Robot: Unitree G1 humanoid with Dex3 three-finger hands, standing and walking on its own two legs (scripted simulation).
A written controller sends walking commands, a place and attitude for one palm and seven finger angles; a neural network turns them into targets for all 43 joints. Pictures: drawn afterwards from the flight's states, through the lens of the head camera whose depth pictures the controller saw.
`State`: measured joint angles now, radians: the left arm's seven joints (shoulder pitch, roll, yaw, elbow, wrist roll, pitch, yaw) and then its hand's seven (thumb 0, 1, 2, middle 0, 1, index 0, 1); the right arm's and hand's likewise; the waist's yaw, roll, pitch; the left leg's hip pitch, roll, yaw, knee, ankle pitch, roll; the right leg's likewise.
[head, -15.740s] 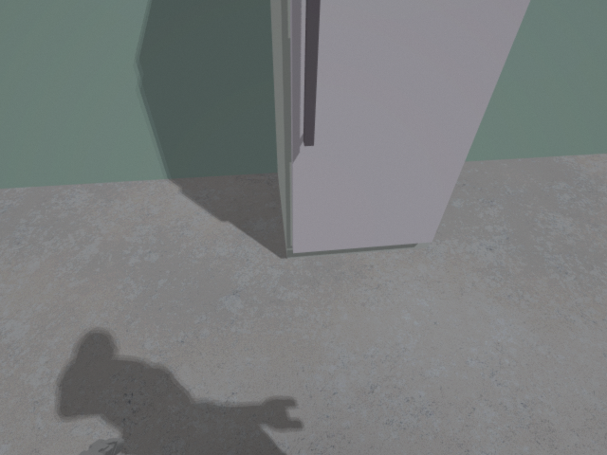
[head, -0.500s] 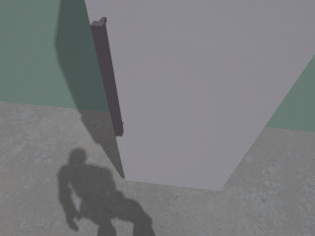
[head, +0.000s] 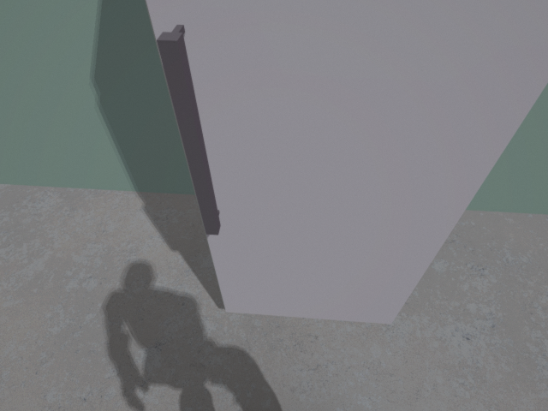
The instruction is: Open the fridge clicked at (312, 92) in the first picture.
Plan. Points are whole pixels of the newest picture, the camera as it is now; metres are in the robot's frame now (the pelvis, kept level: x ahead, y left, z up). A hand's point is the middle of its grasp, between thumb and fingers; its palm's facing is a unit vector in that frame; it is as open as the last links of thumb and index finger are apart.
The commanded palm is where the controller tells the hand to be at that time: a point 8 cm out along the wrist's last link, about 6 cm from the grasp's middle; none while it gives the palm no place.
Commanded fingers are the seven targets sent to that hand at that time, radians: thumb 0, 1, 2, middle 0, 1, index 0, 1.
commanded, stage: come to a stop and stand still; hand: left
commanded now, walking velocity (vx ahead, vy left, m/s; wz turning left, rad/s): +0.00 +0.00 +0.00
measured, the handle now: (200, 150) +0.53 +0.17 +0.09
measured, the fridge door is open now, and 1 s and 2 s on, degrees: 0 0 0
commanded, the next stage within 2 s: look again from close up in 0.44 s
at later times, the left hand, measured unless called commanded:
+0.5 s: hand out of the picture +0.02 +0.20 -0.17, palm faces +0.02 -0.98 -0.20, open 7.4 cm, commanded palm none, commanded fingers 0.00 0.90 0.90 -0.20 -0.30 -0.20 -0.30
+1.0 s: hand out of the picture +0.01 +0.18 -0.17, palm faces +0.02 -0.98 -0.18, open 7.4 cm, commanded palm none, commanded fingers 0.00 0.90 0.90 -0.20 -0.30 -0.20 -0.30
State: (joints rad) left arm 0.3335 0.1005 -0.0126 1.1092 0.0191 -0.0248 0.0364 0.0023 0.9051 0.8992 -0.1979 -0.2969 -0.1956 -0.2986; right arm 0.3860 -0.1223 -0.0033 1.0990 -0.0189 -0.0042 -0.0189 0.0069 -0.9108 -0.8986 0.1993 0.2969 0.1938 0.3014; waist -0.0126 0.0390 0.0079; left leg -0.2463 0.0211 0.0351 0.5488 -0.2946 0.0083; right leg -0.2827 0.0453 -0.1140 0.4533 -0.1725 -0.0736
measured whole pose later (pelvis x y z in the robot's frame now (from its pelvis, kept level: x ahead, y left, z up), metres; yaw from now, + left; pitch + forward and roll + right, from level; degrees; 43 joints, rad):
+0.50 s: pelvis +0.01 +0.03 +0.01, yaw -1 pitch -2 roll +1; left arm 0.29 0.14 -0.01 1.11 0.01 -0.01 0.03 0.01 0.92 0.90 -0.20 -0.30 -0.19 -0.30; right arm 0.33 -0.16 0.02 1.10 -0.02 -0.04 -0.03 0.01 -0.91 -0.90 0.20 0.30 0.19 0.30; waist 0.00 0.02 0.02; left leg -0.12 -0.06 0.07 0.40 -0.25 0.07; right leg -0.24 -0.03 -0.07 0.46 -0.20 -0.02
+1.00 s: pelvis +0.02 +0.02 +0.01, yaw +0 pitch -2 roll +1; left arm 0.29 0.13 -0.02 1.13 0.01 -0.02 0.03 0.01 0.91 0.90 -0.20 -0.30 -0.19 -0.30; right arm 0.29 -0.13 0.02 1.14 -0.01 -0.03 -0.03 0.01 -0.92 -0.90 0.20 0.30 0.19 0.30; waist 0.01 0.01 0.04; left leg -0.10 -0.04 0.06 0.39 -0.26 0.05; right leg -0.21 -0.01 -0.08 0.44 -0.20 -0.03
